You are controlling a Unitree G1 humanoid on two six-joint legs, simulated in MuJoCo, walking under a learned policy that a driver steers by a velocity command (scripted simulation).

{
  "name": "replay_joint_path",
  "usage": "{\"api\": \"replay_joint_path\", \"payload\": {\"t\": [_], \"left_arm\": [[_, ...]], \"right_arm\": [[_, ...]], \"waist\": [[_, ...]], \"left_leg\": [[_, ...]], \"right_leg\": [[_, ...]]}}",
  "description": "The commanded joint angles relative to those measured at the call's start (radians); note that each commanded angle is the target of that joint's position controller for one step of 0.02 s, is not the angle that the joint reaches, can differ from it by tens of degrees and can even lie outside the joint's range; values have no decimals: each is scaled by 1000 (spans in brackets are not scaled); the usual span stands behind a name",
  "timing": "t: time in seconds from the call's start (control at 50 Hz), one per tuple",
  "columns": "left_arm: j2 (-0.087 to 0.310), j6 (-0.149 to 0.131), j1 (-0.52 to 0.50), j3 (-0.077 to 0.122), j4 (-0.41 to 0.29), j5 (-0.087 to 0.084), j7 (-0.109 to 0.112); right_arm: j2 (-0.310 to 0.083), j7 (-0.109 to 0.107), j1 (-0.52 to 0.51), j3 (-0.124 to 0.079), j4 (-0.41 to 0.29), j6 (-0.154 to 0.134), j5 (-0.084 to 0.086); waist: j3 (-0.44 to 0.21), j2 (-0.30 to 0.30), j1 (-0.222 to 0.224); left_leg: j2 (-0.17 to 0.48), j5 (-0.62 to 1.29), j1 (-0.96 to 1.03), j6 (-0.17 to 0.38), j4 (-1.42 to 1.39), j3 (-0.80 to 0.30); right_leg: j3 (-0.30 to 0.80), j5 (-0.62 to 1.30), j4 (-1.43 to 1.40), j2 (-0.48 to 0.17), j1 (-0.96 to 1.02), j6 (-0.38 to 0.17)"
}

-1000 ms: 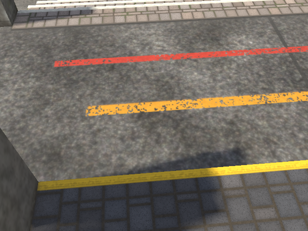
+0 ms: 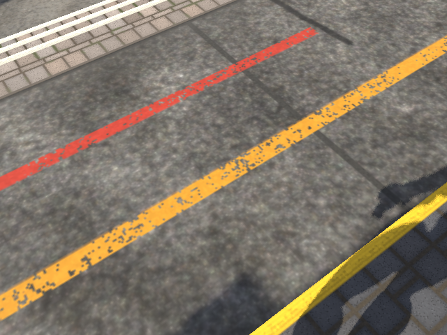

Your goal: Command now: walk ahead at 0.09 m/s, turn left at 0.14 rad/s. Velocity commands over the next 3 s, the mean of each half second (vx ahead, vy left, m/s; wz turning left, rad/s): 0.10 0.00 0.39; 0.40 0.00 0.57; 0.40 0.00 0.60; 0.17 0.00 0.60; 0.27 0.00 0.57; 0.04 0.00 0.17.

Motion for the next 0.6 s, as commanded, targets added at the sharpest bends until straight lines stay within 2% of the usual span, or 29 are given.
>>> {"api": "replay_joint_path", "payload": {"t": [0.02,0.04,0.06,0.08,0.1,0.12,0.14,0.16,0.18,0.2,0.24,0.28,0.3,0.32,0.34,0.36,0.38,0.4,0.42,0.44,0.46,0.48,0.5,0.52,0.54,0.58,0.6], "left_arm": [[214,-15,185,59,-8,-50,38],[105,-21,94,18,-45,-61,57],[106,-28,101,12,-22,-35,64],[115,-28,143,13,-5,-16,67],[118,-33,174,12,7,-18,70],[122,-31,165,14,9,-15,70],[118,-31,154,14,-1,-15,67],[126,-26,146,15,-17,-20,61],[139,-16,141,17,-32,-26,60],[152,-6,121,22,-51,-25,59],[172,20,126,33,-76,-22,58],[192,42,133,46,-98,-12,65],[202,49,152,52,-93,-16,69],[210,58,136,57,-103,-16,71],[199,62,175,57,-97,-14,67],[145,66,217,47,-97,-4,54],[123,59,66,35,-232,-10,41],[174,51,-59,45,-243,9,42],[165,42,-56,44,-246,-8,40],[176,36,-24,44,-225,-7,40],[181,37,11,46,-204,2,39],[181,43,51,44,-178,14,33],[179,49,62,46,-173,17,27],[170,52,46,46,-181,20,16],[157,58,31,44,-184,16,6],[143,65,-3,42,-195,7,-6],[138,66,-25,39,-198,11,-7]], "right_arm": [[-73,-20,37,-3,-82,16,-57],[-141,-2,-47,-22,-81,36,-96],[-112,14,-88,-26,-103,59,-92],[-89,23,-98,-22,-106,68,-83],[-60,31,-137,-14,-125,64,-78],[-26,37,-129,-3,-127,58,-73],[-9,42,-138,5,-135,49,-68],[-13,54,-179,7,-149,49,-63],[-21,66,-223,6,-172,56,-65],[-29,75,-254,5,-191,72,-71],[-45,86,-324,1,-236,93,-65],[-61,91,-362,-3,-274,103,-62],[-56,94,-371,-2,-286,100,-58],[-52,95,-351,-4,-289,86,-53],[-55,92,-310,-6,-273,67,-53],[-112,86,-261,-21,-269,44,-53],[-282,79,-155,-66,-285,53,-39],[-256,60,-68,-57,-258,58,-48],[-227,39,-105,-45,-256,64,-60],[-195,29,-172,-39,-269,65,-59],[-180,28,-235,-35,-292,56,-48],[-157,36,-254,-29,-301,44,-50],[-152,48,-247,-27,-306,31,-45],[-162,55,-224,-32,-302,25,-37],[-179,63,-201,-39,-291,24,-27],[-205,69,-156,-50,-281,25,-23],[-210,71,-138,-53,-274,26,-26]], "waist": [[-365,-155,104],[-223,28,63],[-141,-30,42],[-112,-18,36],[-107,-27,32],[-127,-61,14],[-150,-94,8],[-169,-121,16],[-184,-116,23],[-174,-109,21],[-141,-118,45],[-103,-121,69],[-95,-105,84],[-94,-62,69],[-128,31,74],[-127,254,62],[-127,422,-19],[-68,214,-65],[-34,183,-15],[-4,110,39],[-5,112,74],[-25,114,85],[-46,80,91],[-64,51,82],[-80,50,79],[-86,78,58],[-83,96,48]], "left_leg": [[54,321,-572,-6,28,-46],[75,466,-386,-38,-157,-11],[62,520,-276,-70,-266,-11],[64,545,-237,-85,-319,-2],[74,600,-226,-84,-434,-14],[77,645,-205,-79,-545,3],[72,697,-173,-64,-650,16],[54,711,-147,-56,-678,37],[40,703,-133,-50,-683,55],[24,696,-95,-45,-696,82],[13,621,-83,-32,-748,99],[11,495,-77,-11,-831,104],[4,449,-45,4,-890,112],[11,454,-3,28,-1023,106],[-14,466,125,43,-1122,95],[125,402,225,88,-1335,-164],[399,296,366,265,-1486,-738],[385,309,372,308,-1530,-773],[356,286,337,300,-1499,-662],[302,312,244,243,-1497,-525],[236,379,189,193,-1500,-440],[185,484,154,162,-1500,-374],[164,580,134,149,-1496,-337],[153,651,139,139,-1490,-326],[144,666,152,127,-1488,-326],[130,577,161,116,-1501,-326],[131,546,150,119,-1507,-338]], "right_leg": [[401,531,-3,-554,585,-233],[298,557,-118,-464,272,-208],[238,684,-114,-449,64,-233],[196,730,-102,-418,-10,-232],[153,738,-89,-384,-26,-214],[110,723,-63,-341,-20,-180],[72,713,-42,-312,-7,-153],[62,686,-36,-308,-4,-135],[65,604,-41,-321,-3,-127],[34,498,-35,-313,-44,-109],[42,202,-48,-323,-77,-90],[67,-24,-48,-345,-70,-78],[75,-61,-40,-351,-64,-73],[83,-114,6,-357,-43,-57],[48,-233,102,-330,-85,-21],[-64,-407,379,-239,-202,47],[-80,-633,619,17,-593,107],[104,-524,695,-5,-682,105],[128,-407,717,-22,-706,102],[131,-249,671,-61,-645,108],[125,-147,632,-78,-569,123],[109,-83,624,-81,-500,136],[101,-41,604,-74,-451,145],[92,-23,578,-64,-431,156],[92,0,548,-58,-416,160],[95,60,467,-51,-400,163],[94,90,460,-48,-385,162]]}}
